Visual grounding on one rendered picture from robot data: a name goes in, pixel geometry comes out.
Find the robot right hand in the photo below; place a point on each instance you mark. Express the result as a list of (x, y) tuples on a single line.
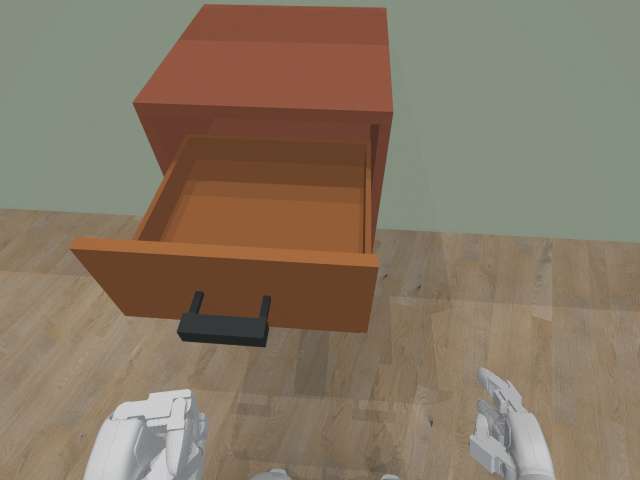
[(518, 446)]

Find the drawer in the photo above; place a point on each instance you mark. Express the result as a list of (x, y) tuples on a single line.
[(240, 217)]

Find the robot left hand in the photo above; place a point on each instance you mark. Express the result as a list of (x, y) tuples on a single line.
[(162, 432)]

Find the cabinet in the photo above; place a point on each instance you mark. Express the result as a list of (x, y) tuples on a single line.
[(305, 72)]

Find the handle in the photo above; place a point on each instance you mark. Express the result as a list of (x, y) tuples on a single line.
[(229, 330)]

